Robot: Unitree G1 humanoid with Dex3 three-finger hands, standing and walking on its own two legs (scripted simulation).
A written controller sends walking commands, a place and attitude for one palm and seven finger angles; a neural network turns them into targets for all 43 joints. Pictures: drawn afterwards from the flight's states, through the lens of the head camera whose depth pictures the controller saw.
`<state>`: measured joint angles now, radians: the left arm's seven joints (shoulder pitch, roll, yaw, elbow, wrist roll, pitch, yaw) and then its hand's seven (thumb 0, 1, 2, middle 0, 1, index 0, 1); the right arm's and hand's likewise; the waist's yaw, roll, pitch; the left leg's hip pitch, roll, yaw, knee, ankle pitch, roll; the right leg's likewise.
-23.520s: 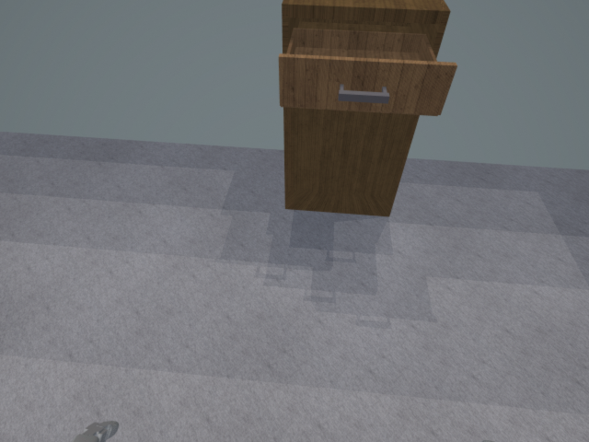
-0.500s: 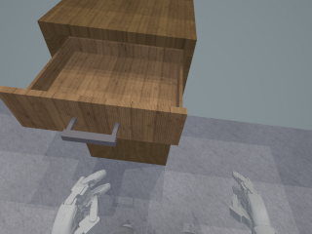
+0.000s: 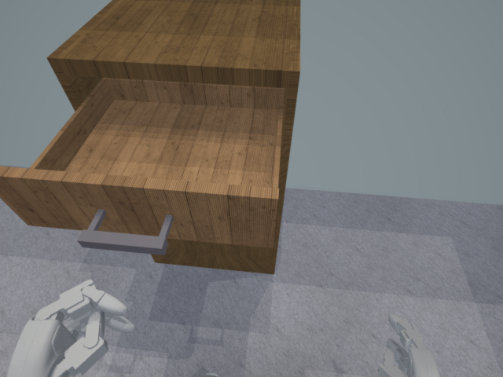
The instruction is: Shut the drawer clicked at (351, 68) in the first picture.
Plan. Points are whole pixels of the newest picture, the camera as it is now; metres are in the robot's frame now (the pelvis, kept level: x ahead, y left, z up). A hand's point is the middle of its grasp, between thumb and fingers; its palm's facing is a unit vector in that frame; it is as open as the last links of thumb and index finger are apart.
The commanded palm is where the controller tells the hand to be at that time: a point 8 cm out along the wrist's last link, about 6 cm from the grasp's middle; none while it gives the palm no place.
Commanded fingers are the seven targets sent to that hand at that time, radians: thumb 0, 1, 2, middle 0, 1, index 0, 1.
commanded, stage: raise the hand and make a fist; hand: left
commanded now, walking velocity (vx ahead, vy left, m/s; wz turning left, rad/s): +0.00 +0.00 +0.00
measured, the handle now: (128, 230) +0.32 +0.22 +0.07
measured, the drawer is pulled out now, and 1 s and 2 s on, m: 0.28 0.28 0.28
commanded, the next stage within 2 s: bring the fist close to the handle in 1.02 s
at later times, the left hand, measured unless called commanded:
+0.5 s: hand (80, 335) +0.15 +0.20 +0.13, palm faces -0.01 -0.99 -0.10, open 3.2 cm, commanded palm +0.10 +0.25 +0.15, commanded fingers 0.00 0.90 0.90 -1.40 -1.60 -1.40 -1.60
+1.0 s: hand (71, 330) +0.15 +0.19 +0.15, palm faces +0.03 -0.99 -0.12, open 3.2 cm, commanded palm +0.10 +0.24 +0.16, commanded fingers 0.00 0.90 0.90 -1.40 -1.60 -1.40 -1.60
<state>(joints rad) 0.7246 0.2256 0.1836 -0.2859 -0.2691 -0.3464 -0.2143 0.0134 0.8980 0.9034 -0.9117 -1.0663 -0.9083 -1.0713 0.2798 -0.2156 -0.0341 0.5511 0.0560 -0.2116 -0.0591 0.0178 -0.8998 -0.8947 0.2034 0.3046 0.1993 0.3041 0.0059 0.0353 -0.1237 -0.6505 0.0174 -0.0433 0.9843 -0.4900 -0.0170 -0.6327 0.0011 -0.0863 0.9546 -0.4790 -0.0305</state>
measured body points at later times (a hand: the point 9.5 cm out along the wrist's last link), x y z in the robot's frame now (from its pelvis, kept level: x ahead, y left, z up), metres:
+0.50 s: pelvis +0.01 +0.02 +0.02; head +0.00 +0.01 +0.47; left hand +0.15 +0.25 +0.14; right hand +0.23 -0.19 -0.01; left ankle +0.00 +0.13 -0.68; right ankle +0.00 -0.10 -0.68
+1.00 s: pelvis +0.01 +0.02 +0.03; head -0.01 +0.00 +0.48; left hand +0.14 +0.25 +0.16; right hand +0.21 -0.20 -0.01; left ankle +0.00 +0.13 -0.68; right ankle +0.00 -0.10 -0.68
